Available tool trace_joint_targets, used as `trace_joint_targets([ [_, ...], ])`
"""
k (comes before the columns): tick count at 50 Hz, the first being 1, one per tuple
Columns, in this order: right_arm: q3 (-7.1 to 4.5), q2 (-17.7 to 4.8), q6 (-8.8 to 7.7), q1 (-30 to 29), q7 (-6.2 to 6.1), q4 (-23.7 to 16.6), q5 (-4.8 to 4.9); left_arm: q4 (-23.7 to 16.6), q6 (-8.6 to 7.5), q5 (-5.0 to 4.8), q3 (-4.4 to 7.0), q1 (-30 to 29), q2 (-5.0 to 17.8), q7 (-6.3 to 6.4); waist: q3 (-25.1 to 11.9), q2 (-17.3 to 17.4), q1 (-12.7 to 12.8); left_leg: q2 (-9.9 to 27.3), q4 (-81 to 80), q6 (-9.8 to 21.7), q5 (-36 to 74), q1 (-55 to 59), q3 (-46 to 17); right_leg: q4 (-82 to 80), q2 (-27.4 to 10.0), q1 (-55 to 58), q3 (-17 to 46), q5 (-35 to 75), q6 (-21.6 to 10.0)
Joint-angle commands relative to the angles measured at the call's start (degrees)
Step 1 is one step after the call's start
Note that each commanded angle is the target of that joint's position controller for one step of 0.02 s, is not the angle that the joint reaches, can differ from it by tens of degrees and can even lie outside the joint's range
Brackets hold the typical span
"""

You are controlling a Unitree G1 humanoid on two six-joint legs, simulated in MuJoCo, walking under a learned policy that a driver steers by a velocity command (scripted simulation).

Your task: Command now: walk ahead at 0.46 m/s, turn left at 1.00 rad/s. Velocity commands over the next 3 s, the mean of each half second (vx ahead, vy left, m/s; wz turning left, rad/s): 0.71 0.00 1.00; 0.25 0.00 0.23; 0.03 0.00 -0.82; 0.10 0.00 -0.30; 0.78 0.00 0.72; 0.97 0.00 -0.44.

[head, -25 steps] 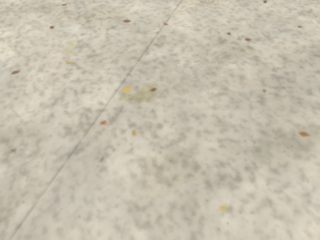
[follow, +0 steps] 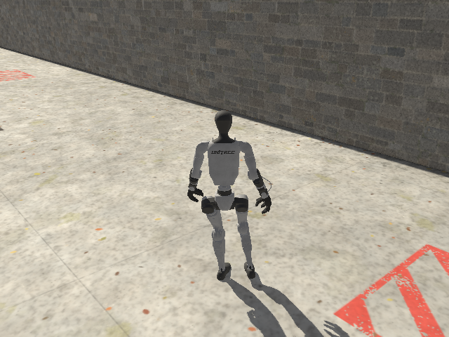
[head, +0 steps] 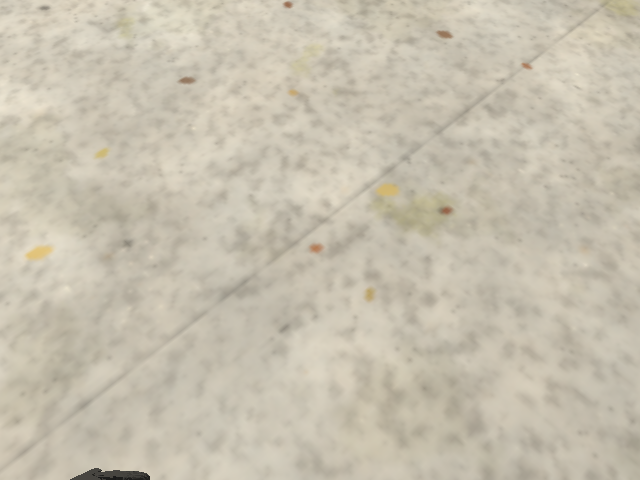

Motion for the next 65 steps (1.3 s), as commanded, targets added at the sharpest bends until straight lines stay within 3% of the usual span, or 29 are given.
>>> trace_joint_targets([
  [1, -3.41, -10.6, -1.4, -3.79, 0.65, -5.62, -0.31, -1.62, -1.91, -0.72, 2.42, 4.06, 7.04, 0.21, -10.25, 6.72, 3.3, 13.97, -13.09, 3.31, -36.25, 0.72, -23.73, -8.95, 3.54, 10.9, -3.05, 0.2, -0.77],
  [3, -3.2, -9.28, -1.37, -9.2, 0.99, -7.15, -0.44, 0.03, -2.98, -1.81, 2.6, 8.43, 6.75, 0.49, -8.73, 8.22, 6.47, 10.75, -11.28, -0.91, -30.74, -8.93, -19.66, -19.23, 5.49, 24.44, -4.74, -0.79, -2.43],
  [4, -2.99, -8.34, -1.3, -14.43, 1.19, -8.96, -0.52, 2.19, -3.36, -2.16, 3.12, 15.94, 7.69, 0.96, -7.08, 8.19, 11.06, 7.08, -10.42, -6.02, -28.04, -17.72, -15.43, -29.49, 6.37, 36.43, -7.86, 2.07, -3.59],
  [5, -2.4, -5.61, -1.69, -14.7, 0.72, -9.24, 0.01, 3.78, -3.84, -2.27, 4.19, 20.59, 10.7, 2.04, -6.02, -0.01, 13.58, 1.11, 0.45, -11.01, -30.98, -25.93, -8.06, -37.66, 2.69, 45.75, -8.41, 2.81, -3.96],
  [6, -0.81, 0.28, -2.07, -5.43, -0.41, -7.88, 1.01, 1.12, -4.64, -2.44, 3.92, 13.07, 12.49, 2.54, -7.93, -14.26, 7.31, 0.59, 25.38, -7.74, -30.74, -27.07, -0.59, -38.63, -16.45, 42.75, 9.23, -9.92, -4.43],
  [7, -1.08, -4.13, -2.38, -9.83, 0.23, -10.77, 0.2, -2.26, -4.32, -0.51, 4.61, 5.15, 15.63, 2.99, -5.32, -12.54, 5.33, 5.18, 33.27, -7.84, -19.63, -34.41, 2.56, -45.83, -24.24, 31.25, 25.59, -24.44, -10.02],
  [8, -1.36, -6.86, -2.5, -11.9, 1.16, -12.16, -0.51, -2.45, -4.67, -0.07, 4.22, 2.51, 12.84, 2.55, -3.86, -7.56, 3.12, 11.05, 38.1, -7.8, -12.94, -32.06, 2.2, -45.18, -24.36, 25.35, 24.31, -23.61, -11.64],
  [11, -1.23, -7.61, -1.48, -4.37, 4.07, -9.8, -1.43, -2.81, -6.09, -0.83, 3.52, 2.51, 11.29, 1.18, -6.23, -5.08, 0.82, 10.87, 51.39, -8.2, -7.05, -27.39, 6.19, -43.59, -14.92, 22.44, 6.7, -12.49, -8.44],
  [21, 0.73, -5.97, -1.41, -21.22, 5.47, -14.74, -0.86, 4.05, -8.41, 0.07, 4.71, 20.26, 12.42, -0.35, 3.67, -6.3, 10.06, 19.81, 37.89, -6.96, -8.1, -34.65, 12.33, -47.51, -17.25, 34.33, -13.03, -1.68, -8.64],
  [24, 2.06, -2.94, -2.13, -23.94, 5.54, -15.3, -0.87, 5.6, -7.64, -0.13, 4.74, 20.11, 12.41, -0.27, 5.04, -6.43, 9.8, 19.14, 25.75, -4.62, -14.31, -25.48, 18.52, -42.79, -16.06, 34.42, -21.66, 24.02, -7.71],
  [27, 1.04, -3.81, -2.57, -11.28, 3.2, -11.3, -0.81, 6.88, -6.16, -2.12, 5.09, 20.62, 15.36, -0.51, -5.3, -7.88, 2.81, 8.75, 17.28, -1.29, -18.1, -2.81, 25.4, -20.23, -15.66, 33.83, -25.36, 70.4, -6.4],
  [28, -0.35, -5.83, -3.33, 0.47, 2.1, -7.57, -1.14, 6.11, -6.13, -3.44, 5.08, 19.45, 15.99, -1.03, -12.21, -6.96, -2.9, 6.38, 10.94, 0.61, -10.12, 14.0, 22.82, -4.69, -15.41, 26.73, -25.51, 66.91, -5.02],
  [29, -2.24, -10.39, -3.3, 6.94, 0.73, -4.47, -1.51, 4.67, -6.68, -2.82, 4.1, 20.03, 11.94, -1.85, -17.0, -1.01, -4.41, 11.51, 8.15, 1.22, -6.46, 30.95, 12.64, 11.28, -12.49, 10.55, -23.75, 28.55, -2.71],
  [30, -5.0, -22.39, -2.34, 6.07, 0.05, -6.97, -0.19, -1.67, -6.63, -1.64, 2.99, 19.68, 6.5, -2.47, -23.54, 15.14, -0.97, 31.71, 4.74, 10.03, 9.74, 44.23, -21.34, 34.58, -1.68, -11.05, -21.63, -15.23, 1.5],
  [31, -5.56, -21.15, -2.22, 10.45, -0.39, -8.37, 1.28, -3.16, -6.81, -0.71, 3.99, 12.41, 11.69, -1.84, -30.06, 0.76, -6.16, 32.6, 2.67, 12.5, 28.88, 45.05, -26.08, 36.9, -3.02, -11.85, -8.39, -10.42, 1.22],
  [32, -4.55, -18.05, -2.41, 7.5, -1.13, -6.36, 0.91, -3.4, -6.76, -2.55, 3.05, 10.84, 8.99, -1.21, -23.7, 1.36, -3.07, 33.23, 3.23, 12.95, 39.79, 39.72, -16.78, 35.03, -5.07, -12.33, -7.71, -4.58, 0.24],
  [34, -1.52, -8.75, -3.27, -0.07, -1.9, -6.12, 1.02, 0.12, -5.74, -1.53, 2.32, 14.91, 8.15, -0.4, -13.9, -0.92, 2.76, 28.38, 1.79, 8.56, 36.99, 23.22, -5.85, 24.85, -8.58, -6.53, -8.06, -1.66, -0.67],
  [36, 0.71, -4.35, -4.11, -3.74, -1.82, -5.16, 1.03, 3.39, -3.95, -0.84, 2.3, 20.26, 8.47, -0.58, -12.21, 0.47, 6.23, 26.74, -2.09, 6.76, 39.29, 12.89, -0.35, 19.29, -7.99, 2.45, -8.39, -1.08, -1.26],
  [41, 2.22, -2.63, -6.5, -4.71, -1.64, -0.41, -0.3, 6.13, -3.13, -2.26, 1.64, 20.36, 4.48, -1.17, -9.26, 2.63, 6.84, 24.59, -7.55, 3.34, 41.07, 10.9, 11.51, 5.83, -3.17, 4.62, -7.81, 9.59, -3.55],
  [50, 1.88, -3.33, -4.48, -2.11, -3.92, 1.94, 0.32, 1.4, -2.71, -0.62, 2.13, 11.46, 3.5, -3.4, -5.25, 4.25, 3.07, 27.26, -0.43, 1.05, 38.26, 20.85, 18.62, -10.86, -0.06, 1.97, -14.08, 9.79, -6.81],
  [53, 1.13, -4.64, -3.69, -3.25, -4.32, 1.49, 0.56, 1.33, -2.75, -0.86, 2.8, 16.09, 3.88, -2.86, -6.99, 4.47, 5.02, 27.61, 11.13, -0.41, 44.34, 20.26, 19.77, -16.45, 2.99, 8.13, -15.06, 4.64, -9.92],
  [54, 0.81, -5.35, -3.57, -5.17, -4.25, 0.99, 0.66, 2.23, -3.29, -0.79, 3.22, 21.41, 4.33, -2.32, -9.13, 2.53, 8.62, 25.71, 20.99, -2.3, 41.62, 16.57, 21.74, -22.68, 3.07, 15.3, -13.06, 11.41, -12.12],
  [55, 0.75, -5.25, -3.73, -6.38, -3.95, -0.92, 0.6, 2.45, -3.9, -0.83, 4.92, 26.52, 10.12, -1.39, -12.6, -4.97, 11.7, 19.46, 38.12, -5.42, 20.83, 5.31, 23.5, -25.94, -5.19, 26.13, 1.0, 36.53, -16.84],
  [56, 1.54, -1.07, -2.85, -6.02, -3.21, -4.56, 0.65, 2.38, -2.84, -2.05, 6.97, 24.11, 16.99, -0.87, -15.59, -19.14, 7.44, 4.72, 55.4, -9.28, -33.71, -13.55, 18.45, -28.97, -17.97, 34.75, 25.79, 62.31, -29.69],
  [57, 2.52, -0.79, -2.79, -3.46, -2.99, -3.66, -1.29, 0.85, -2.48, -3.94, 7.27, 23.29, 16.11, -0.84, -19.1, -9.64, 7.87, 10.02, 57.17, -9.66, -34.4, -13.23, 6.61, -31.94, -20.06, 32.6, 27.28, 53.72, -30.99],
  [59, 1.99, -3.04, -3.12, -7.08, -2.98, -3.48, -0.33, -0.65, -0.95, -2.58, 5.51, 14.24, 9.46, -0.31, -6.22, 0.86, 4.5, 13.75, 49.68, -9.91, -25.76, -14.85, 6.7, -34.94, -13.27, 19.99, 17.27, 30.91, -25.14],
  [60, 1.89, -3.47, -3.0, -8.14, -3.09, -4.16, -0.65, -1.48, -0.62, -2.61, 5.09, 11.09, 8.29, -0.22, -4.97, 0.65, 3.39, 14.76, 43.14, -10.34, -22.84, -13.59, 7.19, -35.51, -9.4, 17.69, 14.02, 26.6, -21.65],
  [62, 2.53, -1.84, -1.89, -6.38, -2.77, -3.16, -1.09, -1.8, -0.47, -2.18, 5.43, 10.49, 8.99, -0.53, -7.05, -1.12, 3.52, 13.08, 35.45, -11.58, -20.53, -9.24, 9.26, -33.95, -5.11, 16.74, 10.34, 28.09, -18.9],
  [65, 3.08, -1.08, -1.38, -7.49, -2.51, -4.1, 0.08, -1.28, -0.47, -1.97, 6.76, 12.64, 11.98, -0.86, -10.09, -3.36, 5.31, 12.05, 27.67, -12.06, -19.46, -6.91, 8.95, -33.03, -4.4, 17.97, 13.09, 24.21, -17.63],
])
Next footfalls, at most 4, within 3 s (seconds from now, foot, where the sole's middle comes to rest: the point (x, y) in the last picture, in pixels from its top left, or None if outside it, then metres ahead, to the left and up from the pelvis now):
0.10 right None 0.09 -0.16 -0.77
0.56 left None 0.26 0.24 -0.77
1.10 right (203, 464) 0.46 0.22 -0.77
1.48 left None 0.42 0.42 -0.77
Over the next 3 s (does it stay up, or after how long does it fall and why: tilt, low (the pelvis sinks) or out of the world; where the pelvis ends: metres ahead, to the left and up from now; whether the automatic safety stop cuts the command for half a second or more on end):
stays up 1.05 0.66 -0.01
